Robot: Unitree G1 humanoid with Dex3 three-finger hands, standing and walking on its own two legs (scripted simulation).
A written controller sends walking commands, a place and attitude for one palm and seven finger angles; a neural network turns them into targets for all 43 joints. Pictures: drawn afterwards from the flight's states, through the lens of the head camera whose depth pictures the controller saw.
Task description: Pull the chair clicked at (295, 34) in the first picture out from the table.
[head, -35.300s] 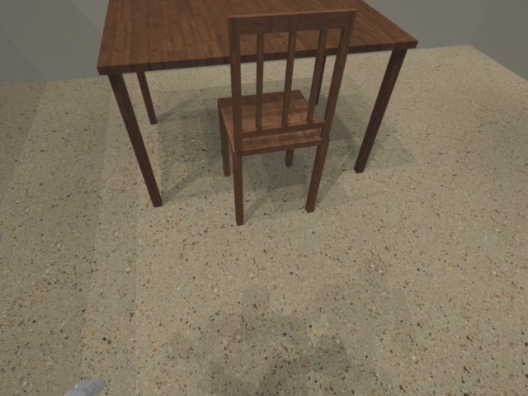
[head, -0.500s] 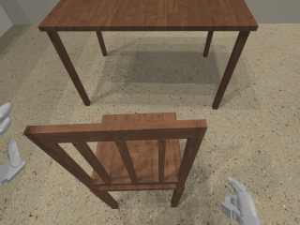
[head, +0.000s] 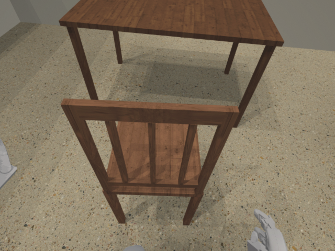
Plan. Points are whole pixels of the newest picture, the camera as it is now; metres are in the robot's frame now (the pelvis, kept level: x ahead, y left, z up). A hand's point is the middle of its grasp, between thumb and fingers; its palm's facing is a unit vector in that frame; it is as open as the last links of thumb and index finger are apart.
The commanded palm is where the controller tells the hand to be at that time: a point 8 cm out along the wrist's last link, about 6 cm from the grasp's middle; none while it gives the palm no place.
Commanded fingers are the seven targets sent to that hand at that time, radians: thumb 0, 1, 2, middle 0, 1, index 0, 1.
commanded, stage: step back with the hand held close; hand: left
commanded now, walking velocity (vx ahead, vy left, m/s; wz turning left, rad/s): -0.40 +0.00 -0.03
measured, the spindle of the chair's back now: (152, 157) +0.38 +0.07 -0.05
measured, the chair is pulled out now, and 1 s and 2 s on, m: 0.58 0.58 0.58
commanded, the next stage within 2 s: stop stepping back and stand still in 0.48 s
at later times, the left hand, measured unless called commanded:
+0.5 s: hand out of the picture +0.15 +0.25 +0.19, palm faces +0.39 -0.78 -0.49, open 7.5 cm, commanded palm +0.08 +0.29 +0.19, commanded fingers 0.00 0.90 0.90 -0.20 -0.30 -0.20 -0.30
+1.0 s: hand out of the picture +0.07 +0.24 +0.18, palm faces +0.41 -0.80 -0.43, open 7.5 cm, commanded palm +0.01 +0.28 +0.19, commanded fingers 0.00 0.90 0.90 -0.20 -0.30 -0.20 -0.30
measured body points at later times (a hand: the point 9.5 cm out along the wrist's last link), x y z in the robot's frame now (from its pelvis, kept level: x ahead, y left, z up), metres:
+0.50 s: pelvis -0.07 -0.01 +0.01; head -0.02 +0.02 +0.45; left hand +0.13 +0.29 +0.21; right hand +0.11 -0.24 -0.07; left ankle +0.01 +0.12 -0.73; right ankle -0.08 -0.15 -0.71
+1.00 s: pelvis -0.14 -0.01 +0.01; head -0.14 +0.01 +0.46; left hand +0.04 +0.28 +0.20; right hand -0.01 -0.27 -0.07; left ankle -0.14 +0.11 -0.73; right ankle -0.11 -0.16 -0.73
